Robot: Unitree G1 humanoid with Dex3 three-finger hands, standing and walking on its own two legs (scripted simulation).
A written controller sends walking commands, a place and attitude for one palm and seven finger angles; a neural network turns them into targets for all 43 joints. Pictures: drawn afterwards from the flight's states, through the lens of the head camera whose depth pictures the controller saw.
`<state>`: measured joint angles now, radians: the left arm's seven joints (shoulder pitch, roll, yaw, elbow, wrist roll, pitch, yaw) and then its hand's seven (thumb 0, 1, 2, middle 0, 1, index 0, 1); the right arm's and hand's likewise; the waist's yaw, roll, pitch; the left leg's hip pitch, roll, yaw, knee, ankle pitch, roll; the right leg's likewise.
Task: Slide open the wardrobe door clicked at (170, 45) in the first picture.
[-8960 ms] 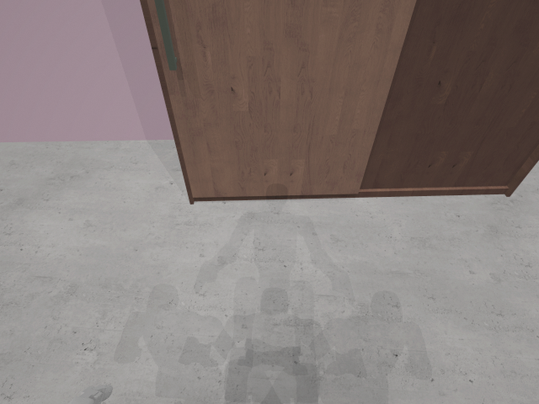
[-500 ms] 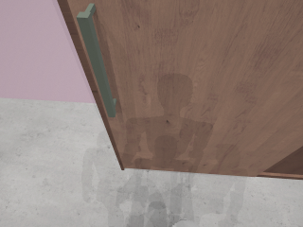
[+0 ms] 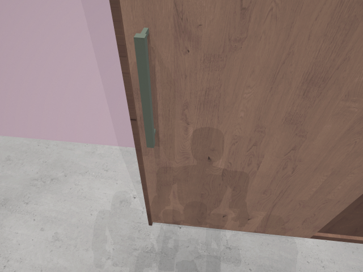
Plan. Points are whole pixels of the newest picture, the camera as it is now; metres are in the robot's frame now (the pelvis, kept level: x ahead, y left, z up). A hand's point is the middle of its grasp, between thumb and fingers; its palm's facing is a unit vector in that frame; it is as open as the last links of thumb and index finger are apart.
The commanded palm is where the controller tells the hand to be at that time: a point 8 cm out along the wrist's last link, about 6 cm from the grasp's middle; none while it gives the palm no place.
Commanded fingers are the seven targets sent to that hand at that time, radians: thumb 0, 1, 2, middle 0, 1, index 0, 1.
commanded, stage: come to a stop and stand still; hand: left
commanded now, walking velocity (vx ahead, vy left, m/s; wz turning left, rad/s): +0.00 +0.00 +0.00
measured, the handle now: (148, 96) +0.49 +0.13 +0.15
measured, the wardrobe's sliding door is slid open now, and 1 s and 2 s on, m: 0.00 0.00 0.00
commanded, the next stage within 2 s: look again from close up in 1.50 s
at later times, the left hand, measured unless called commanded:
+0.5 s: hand out of the picture +0.00 +0.19 -0.15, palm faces +0.01 -0.97 -0.24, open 7.4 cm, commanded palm none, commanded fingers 0.00 0.90 0.90 -0.20 -0.30 -0.20 -0.30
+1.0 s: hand out of the picture +0.07 +0.15 -0.15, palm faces +0.02 -0.97 -0.24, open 7.3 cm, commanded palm none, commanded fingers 0.00 0.90 0.90 -0.20 -0.30 -0.20 -0.30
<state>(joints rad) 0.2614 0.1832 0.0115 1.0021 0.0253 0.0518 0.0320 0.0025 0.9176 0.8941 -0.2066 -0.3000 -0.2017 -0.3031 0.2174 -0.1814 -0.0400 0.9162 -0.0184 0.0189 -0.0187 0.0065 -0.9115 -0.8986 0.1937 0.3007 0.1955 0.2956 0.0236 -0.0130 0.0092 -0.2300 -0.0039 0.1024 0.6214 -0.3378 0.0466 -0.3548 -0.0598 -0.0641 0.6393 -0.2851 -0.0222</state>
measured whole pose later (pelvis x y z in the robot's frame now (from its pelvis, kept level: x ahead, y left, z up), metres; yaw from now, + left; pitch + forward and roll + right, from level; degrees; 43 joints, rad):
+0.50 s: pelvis -0.01 +0.01 +0.01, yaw +1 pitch -1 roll +2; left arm 0.30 0.14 -0.02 1.06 0.02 0.00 0.01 0.01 0.91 0.89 -0.20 -0.30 -0.20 -0.30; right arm 0.34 -0.21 0.00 1.03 -0.01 0.00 -0.01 0.01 -0.91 -0.90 0.20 0.30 0.20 0.30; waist 0.00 0.05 0.02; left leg -0.20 -0.06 0.11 0.42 -0.21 0.06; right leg -0.31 -0.02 0.02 0.51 -0.19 -0.01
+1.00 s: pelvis +0.04 -0.03 +0.02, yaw +1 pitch -1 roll +1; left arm 0.23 0.16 -0.02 1.09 0.01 -0.02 0.03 0.01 0.93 0.89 -0.21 -0.30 -0.20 -0.30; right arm 0.27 -0.17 0.02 1.10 -0.01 -0.03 -0.03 0.01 -0.91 -0.90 0.20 0.30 0.20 0.30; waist -0.01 0.03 0.03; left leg -0.12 0.00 0.07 0.39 -0.25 0.00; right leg -0.22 0.04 -0.02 0.46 -0.23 -0.06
